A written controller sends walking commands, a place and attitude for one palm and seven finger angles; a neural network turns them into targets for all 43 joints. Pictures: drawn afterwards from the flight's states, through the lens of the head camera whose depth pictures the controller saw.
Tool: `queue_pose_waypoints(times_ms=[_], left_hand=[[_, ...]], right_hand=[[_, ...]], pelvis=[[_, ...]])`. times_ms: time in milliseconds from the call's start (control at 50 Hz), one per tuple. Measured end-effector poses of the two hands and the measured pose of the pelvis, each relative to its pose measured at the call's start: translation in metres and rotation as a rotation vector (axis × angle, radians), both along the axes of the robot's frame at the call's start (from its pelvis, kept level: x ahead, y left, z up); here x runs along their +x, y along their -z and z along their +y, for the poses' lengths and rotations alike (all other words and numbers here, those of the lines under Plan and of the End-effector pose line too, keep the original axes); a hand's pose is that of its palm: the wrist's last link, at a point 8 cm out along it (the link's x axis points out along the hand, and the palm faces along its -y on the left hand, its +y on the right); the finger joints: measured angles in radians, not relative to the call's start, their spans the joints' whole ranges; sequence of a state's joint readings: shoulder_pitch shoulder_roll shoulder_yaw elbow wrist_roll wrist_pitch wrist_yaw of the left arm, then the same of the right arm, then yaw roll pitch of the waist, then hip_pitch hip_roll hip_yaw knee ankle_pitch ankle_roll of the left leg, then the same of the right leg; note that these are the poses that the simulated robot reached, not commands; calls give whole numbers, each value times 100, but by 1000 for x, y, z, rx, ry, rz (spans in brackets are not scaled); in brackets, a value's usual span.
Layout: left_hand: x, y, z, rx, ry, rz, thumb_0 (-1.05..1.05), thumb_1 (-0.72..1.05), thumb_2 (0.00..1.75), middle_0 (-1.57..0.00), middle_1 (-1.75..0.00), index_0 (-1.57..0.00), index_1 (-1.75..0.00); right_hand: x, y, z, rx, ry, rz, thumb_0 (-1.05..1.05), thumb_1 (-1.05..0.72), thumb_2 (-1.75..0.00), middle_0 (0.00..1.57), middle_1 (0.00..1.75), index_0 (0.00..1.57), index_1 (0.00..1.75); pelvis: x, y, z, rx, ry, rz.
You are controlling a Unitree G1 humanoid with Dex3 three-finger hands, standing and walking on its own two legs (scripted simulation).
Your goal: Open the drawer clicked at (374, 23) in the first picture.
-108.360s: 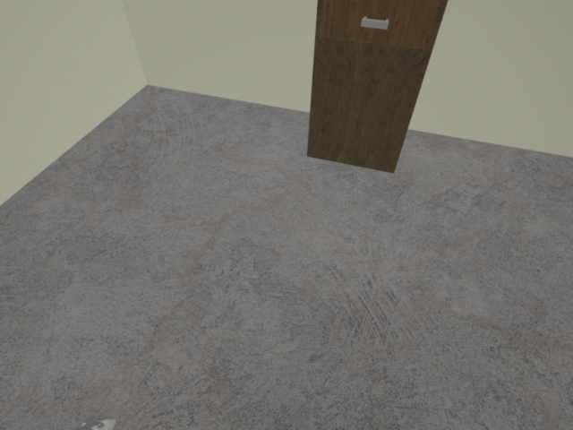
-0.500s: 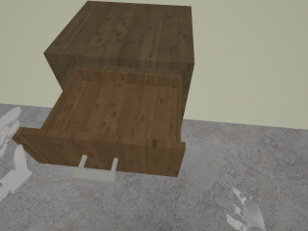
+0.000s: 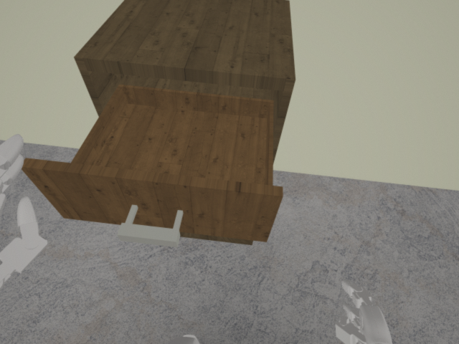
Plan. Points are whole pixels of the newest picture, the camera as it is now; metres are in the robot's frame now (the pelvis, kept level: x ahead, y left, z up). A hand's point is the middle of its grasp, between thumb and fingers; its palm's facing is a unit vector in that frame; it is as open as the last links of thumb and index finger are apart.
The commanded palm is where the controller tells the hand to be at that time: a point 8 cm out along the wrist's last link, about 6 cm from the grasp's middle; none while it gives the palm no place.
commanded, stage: step back with the hand held close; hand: left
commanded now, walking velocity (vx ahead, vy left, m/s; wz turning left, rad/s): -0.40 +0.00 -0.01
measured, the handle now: (153, 224) +0.32 +0.16 +0.00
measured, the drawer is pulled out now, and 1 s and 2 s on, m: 0.29 0.29 0.29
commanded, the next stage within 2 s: stop stepping back and stand still in 0.54 s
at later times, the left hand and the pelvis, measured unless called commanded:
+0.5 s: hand (59, 304) +0.14 +0.19 +0.17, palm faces +0.27 -0.83 -0.49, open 7.4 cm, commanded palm +0.07 +0.24 +0.19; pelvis -0.07 -0.04 +0.02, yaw -1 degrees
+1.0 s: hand out of the picture +0.01 +0.18 +0.17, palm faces +0.36 -0.84 -0.42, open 7.4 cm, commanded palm -0.05 +0.23 +0.19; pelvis -0.18 -0.05 +0.01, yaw +1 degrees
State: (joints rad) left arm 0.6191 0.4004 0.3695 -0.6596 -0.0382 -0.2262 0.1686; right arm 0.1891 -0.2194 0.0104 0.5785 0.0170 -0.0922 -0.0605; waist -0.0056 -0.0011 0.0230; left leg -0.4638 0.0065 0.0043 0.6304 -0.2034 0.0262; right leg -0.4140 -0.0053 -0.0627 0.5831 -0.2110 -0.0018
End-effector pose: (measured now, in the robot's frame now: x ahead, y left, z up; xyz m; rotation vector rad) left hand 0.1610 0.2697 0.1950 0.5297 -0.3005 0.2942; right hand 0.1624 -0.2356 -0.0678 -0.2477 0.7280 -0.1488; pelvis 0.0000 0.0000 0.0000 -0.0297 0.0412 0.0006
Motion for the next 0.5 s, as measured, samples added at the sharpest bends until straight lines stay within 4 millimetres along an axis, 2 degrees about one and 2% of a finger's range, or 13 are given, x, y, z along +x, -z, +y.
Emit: queue_pose_waypoints(times_ms=[100,160,220,280,360,400,500], left_hand=[[1,-1,6,51,6,11,1,88,90,-21,-31,-22,-30],[-2,-2,1,53,13,14,2,89,90,-21,-31,-21,-30],[-6,0,-14,37,39,17,2,89,90,-21,-31,-21,-30],[-11,1,-35,14,82,36,2,89,90,-21,-31,-21,-30],[-29,-3,-55,13,132,59,2,89,90,-21,-31,-21,-30],[-38,-4,-55,15,116,78,1,88,89,-21,-31,-22,-30],[-56,2,-42,7,19,125,1,88,89,-21,-31,-22,-30]], right_hand=[[-7,-1,0,-1,23,-8,1,-90,-90,20,30,20,30],[-8,-1,1,15,8,-18,1,-90,-90,20,30,20,30],[-9,1,1,37,-23,-30,1,-90,-90,20,30,20,30],[-15,2,-3,63,-50,-37,1,-90,-90,20,30,20,30],[-30,0,-18,91,-14,-41,1,-90,-90,20,30,21,30],[-40,-4,-28,75,20,-17,1,-90,-90,20,30,21,30],[-61,-16,-43,6,57,24,1,-90,-90,20,30,20,30]], pelvis=[[-4,0,0,5,5,6],[-7,0,-6,12,22,18],[-17,1,-15,22,51,29],[-34,-2,-25,-3,55,17],[-48,-5,-37,3,42,11],[-51,-10,-39,35,42,22],[-67,-20,-41,73,25,44]])
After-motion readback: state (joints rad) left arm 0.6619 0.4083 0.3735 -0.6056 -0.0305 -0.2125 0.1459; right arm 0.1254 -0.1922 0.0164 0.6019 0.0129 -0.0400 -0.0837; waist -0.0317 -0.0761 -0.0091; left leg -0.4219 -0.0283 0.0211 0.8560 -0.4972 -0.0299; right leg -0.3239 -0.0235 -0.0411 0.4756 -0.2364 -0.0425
